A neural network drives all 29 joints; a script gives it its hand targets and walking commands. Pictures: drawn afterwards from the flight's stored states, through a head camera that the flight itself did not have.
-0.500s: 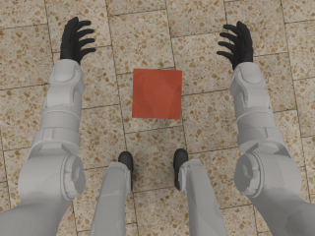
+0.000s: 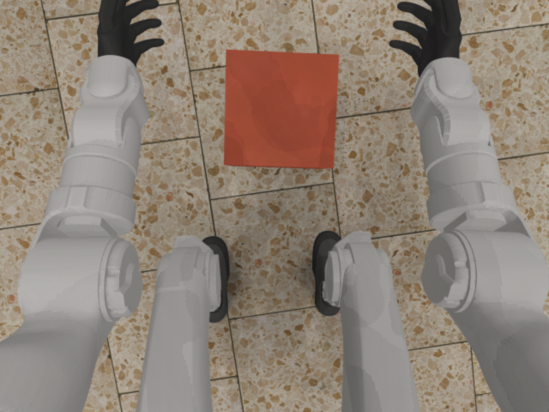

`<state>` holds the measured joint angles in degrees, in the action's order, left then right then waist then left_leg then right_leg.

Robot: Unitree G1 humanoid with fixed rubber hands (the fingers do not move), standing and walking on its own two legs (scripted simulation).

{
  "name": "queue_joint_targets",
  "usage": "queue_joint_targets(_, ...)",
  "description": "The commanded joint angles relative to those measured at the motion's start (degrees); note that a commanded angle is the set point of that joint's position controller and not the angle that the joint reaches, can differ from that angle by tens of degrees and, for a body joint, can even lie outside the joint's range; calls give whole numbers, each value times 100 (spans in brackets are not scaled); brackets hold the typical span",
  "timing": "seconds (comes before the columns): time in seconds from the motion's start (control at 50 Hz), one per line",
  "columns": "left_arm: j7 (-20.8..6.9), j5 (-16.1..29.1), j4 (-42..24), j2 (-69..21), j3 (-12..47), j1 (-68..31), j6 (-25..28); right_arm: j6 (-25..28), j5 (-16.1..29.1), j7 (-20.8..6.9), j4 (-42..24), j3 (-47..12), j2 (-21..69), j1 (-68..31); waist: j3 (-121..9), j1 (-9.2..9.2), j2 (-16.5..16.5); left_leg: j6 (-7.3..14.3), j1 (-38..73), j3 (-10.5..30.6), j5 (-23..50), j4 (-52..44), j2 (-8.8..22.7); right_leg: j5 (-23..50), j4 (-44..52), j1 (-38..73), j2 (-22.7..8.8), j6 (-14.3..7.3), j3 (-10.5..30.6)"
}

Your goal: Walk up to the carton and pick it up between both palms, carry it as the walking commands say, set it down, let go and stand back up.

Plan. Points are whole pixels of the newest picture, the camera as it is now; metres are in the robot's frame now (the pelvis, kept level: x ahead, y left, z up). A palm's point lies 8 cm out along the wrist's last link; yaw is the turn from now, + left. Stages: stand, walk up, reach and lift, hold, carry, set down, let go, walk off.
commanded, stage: reach and lift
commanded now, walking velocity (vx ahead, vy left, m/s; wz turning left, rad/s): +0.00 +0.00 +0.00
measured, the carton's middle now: (278, 118) +0.50 -0.02 -0.43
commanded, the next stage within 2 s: none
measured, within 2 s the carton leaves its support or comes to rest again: leaves its support in 2.00 s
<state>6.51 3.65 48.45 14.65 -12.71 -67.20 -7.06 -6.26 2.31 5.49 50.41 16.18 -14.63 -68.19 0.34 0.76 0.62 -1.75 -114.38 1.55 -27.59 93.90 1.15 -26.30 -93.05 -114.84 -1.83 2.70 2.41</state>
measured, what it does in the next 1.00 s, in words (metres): lowers itself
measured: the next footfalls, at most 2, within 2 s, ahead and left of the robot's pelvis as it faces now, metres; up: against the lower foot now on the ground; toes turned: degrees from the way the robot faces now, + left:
none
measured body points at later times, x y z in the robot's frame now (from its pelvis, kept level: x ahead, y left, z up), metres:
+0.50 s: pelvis -0.01 +0.00 -0.10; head +0.35 +0.00 +0.16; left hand +0.54 +0.17 -0.28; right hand +0.53 -0.20 -0.28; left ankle +0.09 +0.13 -0.49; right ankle +0.10 -0.14 -0.49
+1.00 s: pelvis -0.02 +0.00 -0.16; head +0.37 +0.00 +0.06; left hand +0.54 +0.17 -0.36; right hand +0.53 -0.20 -0.36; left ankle +0.09 +0.13 -0.49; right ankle +0.10 -0.14 -0.49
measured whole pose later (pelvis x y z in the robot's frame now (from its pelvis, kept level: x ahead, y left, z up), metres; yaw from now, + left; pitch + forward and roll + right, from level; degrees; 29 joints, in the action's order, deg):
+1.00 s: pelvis -0.02 +0.00 -0.16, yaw +0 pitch +37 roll -1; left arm 7.0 16.5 65.8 22.2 1.2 -84.9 -0.2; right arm 0.8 15.6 6.9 69.0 3.2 -22.3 -85.6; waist 24.8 0.8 0.5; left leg -3.3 -130.5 3.7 -33.4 127.2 -0.5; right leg -32.0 -126.2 -130.8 -0.4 3.9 3.8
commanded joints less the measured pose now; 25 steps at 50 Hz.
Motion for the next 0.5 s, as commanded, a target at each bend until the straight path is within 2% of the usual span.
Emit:
queue_joint_targets(0.0,117,247,-716,740,173,-1893,103,125,205,93,-791,-210,-786,-1792,-7019,114,-129,-52,3337,-490,1840,-358,-624,1756,204,3203,574,-18,-781)
queue_joint_targets(0.02,120,196,-435,691,196,-1803,103,112,225,103,-206,-171,-802,-1570,-6824,80,70,-85,3138,-533,1776,-268,-607,1772,58,3168,559,-39,-711)
queue_joint_targets(0.04,104,173,-104,858,175,-1816,129,122,239,127,-189,-75,-884,-1718,-6466,104,220,-73,3066,-470,1502,-139,-565,1364,-42,2687,557,0,-756)
queue_joint_targets(0.06,114,219,-157,823,149,-1820,129,155,127,109,30,-118,-898,-1517,-6436,69,21,-106,2899,-491,1550,-124,-613,1427,-28,2871,541,-46,-755)
queue_joint_targets(0.08,94,259,-118,820,193,-1929,155,182,321,114,-124,-275,-739,-1639,-6391,169,-120,-73,2853,-461,1400,-2,-546,1320,-95,2723,506,-32,-763)
queue_joint_targets(0.1,115,224,198,793,118,-1809,172,215,289,130,-12,-245,-772,-1692,-6071,68,-66,-65,2531,-469,1304,15,-545,1238,-167,2570,514,9,-738)
queue_joint_targets(0.12,130,251,103,812,133,-2059,225,264,331,151,43,-191,-789,-1825,-6093,58,-16,-69,2626,-462,1362,143,-535,1242,-264,2463,498,-10,-756)
queue_joint_targets(0.14,116,266,432,697,165,-1895,233,266,289,122,308,-235,-861,-1739,-5976,114,-43,-110,2463,-420,1331,265,-541,1202,-371,2487,488,-33,-704)
queue_joint_targets(0.16,113,376,44,713,306,-2064,282,284,410,129,-15,-394,-756,-1904,-6233,22,38,-46,2547,-458,1498,227,-536,1388,-447,2599,449,-23,-713)
queue_joint_targets(0.18,131,283,292,898,171,-2048,305,304,375,140,282,-331,-828,-1837,-6070,68,-136,-98,2356,-439,1400,344,-528,1287,-519,2417,469,-25,-756)
queue_joint_targets(0.2,121,341,445,751,318,-2111,313,340,449,125,333,-304,-914,-1915,-6025,81,162,-75,2477,-396,1314,451,-496,1136,-642,2291,477,-24,-715)
queue_joint_targets(0.22,138,308,431,866,214,-2148,340,346,412,129,394,-322,-896,-1871,-5836,38,45,-110,2365,-450,1352,556,-483,1199,-632,2096,439,-50,-723)
queue_joint_targets(0.24,117,323,473,840,303,-2248,350,357,497,123,377,-357,-894,-2011,-5914,20,198,-128,2362,-443,1413,659,-458,1265,-750,2321,451,-32,-697)
queue_joint_targets(0.26,108,396,366,788,359,-2249,393,382,511,145,411,-349,-911,-2000,-5822,144,138,-109,2235,-452,1372,670,-483,1240,-773,2175,435,-51,-659)
queue_joint_targets(0.28,121,401,476,856,394,-2384,416,427,567,155,374,-420,-948,-2127,-5997,119,215,-117,2508,-461,1463,820,-437,1280,-902,2218,456,13,-653)
queue_joint_targets(0.3,125,480,498,888,401,-2501,413,434,507,193,515,-268,-1104,-2136,-5830,241,241,-136,2361,-457,1266,897,-417,1078,-901,2055,435,-8,-666)
queue_joint_targets(0.32,112,492,702,822,468,-2345,431,420,534,181,726,-522,-814,-1977,-5589,108,179,-156,2150,-439,1257,927,-420,1147,-949,2016,394,-45,-640)
queue_joint_targets(0.36,124,574,645,1119,481,-2564,466,461,543,211,649,-479,-1073,-2194,-5919,208,-138,-102,2090,-351,1224,1061,-413,1192,-1185,2308,388,37,-678)
queue_joint_targets(0.38,126,624,801,959,609,-2457,515,503,710,210,724,-571,-819,-2179,-5557,44,64,-100,1911,-426,1233,1188,-408,1159,-1241,2085,372,-23,-611)
queue_joint_targets(0.4,144,634,786,1057,535,-2452,567,561,660,215,717,-581,-1010,-2156,-5820,95,-76,-119,2024,-396,1588,1272,-396,1517,-1383,2312,378,17,-665)
queue_joint_targets(0.42,142,730,693,990,649,-2489,593,596,728,227,633,-606,-947,-2201,-5852,131,32,-84,2114,-370,1630,1304,-385,1553,-1435,2268,367,-14,-685)
queue_joint_targets(0.44,149,660,809,1167,510,-2566,588,567,796,225,659,-655,-993,-2341,-5694,-8,25,-150,1940,-426,1564,1400,-369,1477,-1449,2225,357,-14,-587)
queue_joint_targets(0.48,143,784,700,1147,627,-2602,614,592,835,225,797,-738,-1076,-2338,-5765,92,9,-124,1802,-386,1450,1424,-361,1473,-1638,2305,331,-11,-613)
